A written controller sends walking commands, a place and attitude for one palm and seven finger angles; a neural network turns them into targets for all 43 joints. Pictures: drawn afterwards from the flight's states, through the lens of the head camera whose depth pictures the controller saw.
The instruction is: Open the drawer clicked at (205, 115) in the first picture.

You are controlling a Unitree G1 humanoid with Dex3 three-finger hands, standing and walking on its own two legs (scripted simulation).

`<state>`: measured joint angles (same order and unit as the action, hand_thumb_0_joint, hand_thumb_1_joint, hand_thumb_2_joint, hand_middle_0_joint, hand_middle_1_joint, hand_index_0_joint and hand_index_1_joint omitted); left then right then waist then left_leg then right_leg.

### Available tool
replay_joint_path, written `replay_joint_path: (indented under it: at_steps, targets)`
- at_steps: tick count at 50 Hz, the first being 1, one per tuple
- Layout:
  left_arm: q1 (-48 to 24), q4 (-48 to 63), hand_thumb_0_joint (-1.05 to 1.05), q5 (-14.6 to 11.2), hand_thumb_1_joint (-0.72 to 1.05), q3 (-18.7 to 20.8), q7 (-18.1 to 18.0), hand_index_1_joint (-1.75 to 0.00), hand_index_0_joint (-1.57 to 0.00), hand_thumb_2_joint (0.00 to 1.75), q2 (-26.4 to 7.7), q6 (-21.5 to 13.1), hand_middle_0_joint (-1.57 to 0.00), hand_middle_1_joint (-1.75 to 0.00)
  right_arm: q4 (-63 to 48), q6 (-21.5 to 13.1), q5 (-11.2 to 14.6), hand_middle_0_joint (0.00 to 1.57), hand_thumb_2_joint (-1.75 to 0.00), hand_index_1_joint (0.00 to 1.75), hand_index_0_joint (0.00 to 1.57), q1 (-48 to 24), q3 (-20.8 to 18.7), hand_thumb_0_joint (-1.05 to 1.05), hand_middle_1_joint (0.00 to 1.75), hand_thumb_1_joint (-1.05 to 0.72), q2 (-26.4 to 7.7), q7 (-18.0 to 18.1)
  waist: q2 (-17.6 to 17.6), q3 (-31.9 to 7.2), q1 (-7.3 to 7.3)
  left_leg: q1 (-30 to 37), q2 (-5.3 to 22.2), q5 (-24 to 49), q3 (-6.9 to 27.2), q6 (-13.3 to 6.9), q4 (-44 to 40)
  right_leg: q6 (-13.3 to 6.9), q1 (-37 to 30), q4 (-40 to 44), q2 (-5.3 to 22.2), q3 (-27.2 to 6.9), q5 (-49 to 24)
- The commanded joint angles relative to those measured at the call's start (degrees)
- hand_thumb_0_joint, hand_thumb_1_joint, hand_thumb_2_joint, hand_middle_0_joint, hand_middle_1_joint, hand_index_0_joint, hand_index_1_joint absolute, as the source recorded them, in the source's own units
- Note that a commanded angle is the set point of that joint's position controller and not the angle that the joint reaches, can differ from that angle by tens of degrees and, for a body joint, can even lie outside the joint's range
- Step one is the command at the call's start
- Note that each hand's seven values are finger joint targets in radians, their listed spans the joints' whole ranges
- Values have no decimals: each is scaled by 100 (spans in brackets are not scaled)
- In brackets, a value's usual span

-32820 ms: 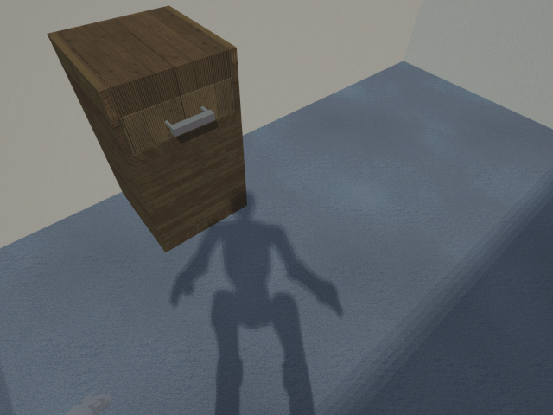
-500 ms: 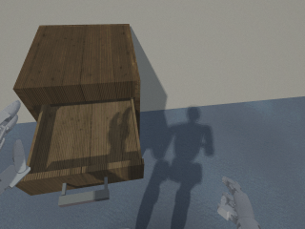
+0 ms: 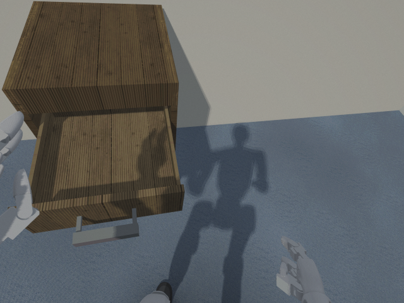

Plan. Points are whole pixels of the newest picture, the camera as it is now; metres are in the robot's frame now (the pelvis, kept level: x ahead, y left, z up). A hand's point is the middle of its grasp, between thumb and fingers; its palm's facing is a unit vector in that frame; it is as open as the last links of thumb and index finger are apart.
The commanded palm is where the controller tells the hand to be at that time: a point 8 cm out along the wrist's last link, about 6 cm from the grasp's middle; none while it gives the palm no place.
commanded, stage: step back with the hand held close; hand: left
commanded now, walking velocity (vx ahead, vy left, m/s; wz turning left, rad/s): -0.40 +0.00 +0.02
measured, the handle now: (107, 225) +0.29 +0.24 -0.16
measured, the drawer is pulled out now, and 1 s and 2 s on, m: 0.29 0.29 0.29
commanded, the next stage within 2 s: stop stepping back and stand still in 0.10 s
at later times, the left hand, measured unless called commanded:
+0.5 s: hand out of the picture +0.05 +0.19 +0.14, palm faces +0.40 -0.81 -0.43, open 7.5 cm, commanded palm -0.02 +0.22 +0.18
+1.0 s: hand out of the picture -0.04 +0.13 +0.16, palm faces +0.40 -0.81 -0.43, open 7.5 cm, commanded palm -0.10 +0.19 +0.18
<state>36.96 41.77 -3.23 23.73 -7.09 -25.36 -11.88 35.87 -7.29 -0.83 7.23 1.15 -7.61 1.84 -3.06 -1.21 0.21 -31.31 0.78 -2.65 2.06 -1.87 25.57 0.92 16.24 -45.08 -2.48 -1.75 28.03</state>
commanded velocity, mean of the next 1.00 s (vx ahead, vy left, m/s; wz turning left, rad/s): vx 0.08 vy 0.08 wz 0.01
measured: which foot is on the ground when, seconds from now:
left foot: down 0.00-0.18, up 0.20-0.38, down 0.40-0.62, up 0.64-0.96, down 0.98-1.00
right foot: up 0.00-0.10, down 0.12-1.00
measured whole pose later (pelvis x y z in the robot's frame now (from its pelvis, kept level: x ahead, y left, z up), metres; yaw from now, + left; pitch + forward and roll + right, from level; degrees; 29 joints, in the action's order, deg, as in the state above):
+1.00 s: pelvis -0.19 -0.10 +0.00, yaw +7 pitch +2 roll +1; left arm 39.9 35.9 -0.7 16.6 -8.5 -19.6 -12.0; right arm 33.4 -5.8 -0.5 14.8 -2.5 -14.4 4.3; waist -2.1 -1.3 -1.2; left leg -10.7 0.9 -14.9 -2.0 -3.3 22.0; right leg -3.6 18.8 -26.1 0.2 8.3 10.0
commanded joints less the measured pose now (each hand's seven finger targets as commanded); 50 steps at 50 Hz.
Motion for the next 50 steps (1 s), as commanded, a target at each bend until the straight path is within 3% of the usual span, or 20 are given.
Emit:
replay_joint_path:
  at_steps: [1,7,8,10,11,13,16,18,20,21,24,29,30,32,33,38,44,47,49,50]
  targets:
    - [172,1414,0,-104,90,650,49,-30,-20,90,-763,-395,-20,-30,-596,-358,25,20,-90,30,20,-207,-403,0,30,-90,-1110,10,1634,-1915,28,3332,1056,2459,1306,-578,-87,-46,685,530,-114,17,-221]
    - [701,1606,0,-382,90,1513,256,-30,-20,90,-1258,-625,-20,-30,-1056,-188,53,20,-90,30,20,-782,-350,0,30,-90,-1090,-84,1494,-1998,298,2338,1016,1269,849,-396,445,-154,-565,2145,200,165,-1504]
    - [733,1626,0,-380,90,1504,309,-30,-20,90,-1239,-701,-20,-30,-1110,-117,100,20,-90,30,20,-749,-369,0,30,-90,-1070,-101,1051,-1875,314,2080,693,386,560,-195,1012,-164,-753,2734,374,251,-2327]
    - [657,1242,0,-280,90,1354,317,-30,-20,90,-1142,-782,-20,-30,-1241,60,395,20,-90,30,20,-732,-543,0,30,-90,-1011,-83,-1615,-1112,263,785,-756,-2600,-371,348,4237,-446,-157,3332,1730,-667,-4823]
    - [734,768,0,-160,90,1333,253,-30,-20,90,-1149,-751,-20,-30,-1248,-3,483,20,-90,30,20,-717,-634,0,30,-90,-1044,-62,-1837,-493,143,-9,-936,-3100,-12,276,6111,-816,434,3086,2213,-1253,-5181]
    - [831,127,0,-155,90,1324,188,-30,-20,90,-687,-416,-20,-30,-1037,109,307,20,-90,30,20,-589,-502,0,30,-90,-643,42,-580,73,-188,-289,-300,-2851,488,304,5770,-1040,517,2502,1792,-358,-5209]
    - [173,-306,0,-6,90,1088,-55,-30,-20,90,-678,-355,-20,-30,-1124,176,298,20,-90,30,20,-698,-247,0,30,-90,-807,248,291,174,-317,299,-371,-2300,-276,120,1298,-526,-708,1176,1128,44,-6899]
    - [29,-209,0,6,90,492,-165,-30,-20,90,-287,-362,-20,-30,-985,39,303,20,-90,30,20,-369,-263,0,30,-90,-986,226,392,-305,-362,1532,-210,-169,-388,-27,-1015,-219,-979,458,899,77,-5450]
    - [-219,589,0,49,90,197,-269,-30,-20,90,-225,-320,-20,-30,-1015,-59,278,20,-90,30,20,25,-455,0,30,-90,-1145,113,1049,-552,-172,3572,1351,3027,1018,-591,-171,8,1127,-325,578,68,-1029]
    - [-510,1079,0,106,90,61,-272,-30,-20,90,-290,-324,-20,-30,-1039,-125,333,20,-90,30,20,135,-514,0,30,-90,-1197,32,1006,-617,-209,3741,1627,3293,1196,-800,86,0,1527,-588,556,-50,70]
    - [-84,1943,0,165,90,582,-273,-30,-20,90,-1014,-220,-20,-30,-1110,-335,189,20,-90,30,20,37,-408,0,30,-90,-1012,29,1564,-764,-86,2714,1191,1809,1282,-629,-259,-14,876,-108,557,178,-50]
    - [932,1233,0,39,90,1098,-313,-30,-20,90,-978,-283,-20,-30,-1197,-142,270,20,-90,30,20,-230,-352,0,30,-90,-1065,23,976,-628,83,-128,624,-2558,488,-451,-232,78,-1731,1358,456,605,-1256]
    - [808,996,0,44,90,1065,-290,-30,-20,90,-904,-320,-20,-30,-1205,-60,274,20,-90,30,20,-258,-364,0,30,-90,-1042,34,635,-488,34,-547,320,-3321,231,-327,339,-60,-1855,1654,676,363,-856]
    - [413,427,0,35,90,1036,-202,-30,-20,90,-825,-341,-20,-30,-1206,73,301,20,-90,30,20,-161,-553,0,30,-90,-1155,67,-1117,-3,8,-509,-370,-3087,-305,29,3420,-865,-74,3594,2186,-2456,1909]
    - [88,152,0,-1,90,762,-113,-30,-20,90,-543,-356,-20,-30,-1095,110,282,20,-90,30,20,-80,-586,0,30,-90,-1183,62,-1005,283,-186,-395,-284,-2519,13,71,4558,-911,756,4106,2568,-2995,2021]
    - [-139,-683,0,101,90,395,10,-30,-20,90,-357,-482,-20,-30,-846,178,190,20,-90,30,20,-46,-426,0,30,-90,-966,50,-123,-165,-300,162,18,-1549,-385,81,3454,-665,656,3658,1786,-716,607]
    - [-119,562,0,268,90,175,-300,-30,-20,90,-483,-440,-20,-30,-997,-95,91,20,-90,30,20,-78,-435,0,30,-90,-990,234,-722,-505,-43,1373,-253,-2193,-925,-210,253,-313,-563,3822,1768,-821,288]
    - [-50,1020,0,257,90,283,-394,-30,-20,90,-583,-483,-20,-30,-1120,-171,43,20,-90,30,20,174,-423,0,30,-90,-1062,274,492,-492,-118,1941,15,-1843,-399,-346,-939,-259,-681,2768,1204,-361,-252]
    - [-114,1041,0,219,90,338,-397,-30,-20,90,-541,-492,-20,-30,-1184,-182,66,20,-90,30,20,158,-496,0,30,-90,-1147,264,1695,-289,-47,2112,1005,-1552,831,-600,-1122,-131,-88,1296,533,343,-1071]
    - [-84,923,0,241,90,419,-410,-30,-20,90,-588,-444,-20,-30,-1113,-187,104,20,-90,30,20,164,-504,0,30,-90,-1160,210,1599,-377,5,2134,1209,-1011,823,-644,-932,-15,54,840,437,594,-948]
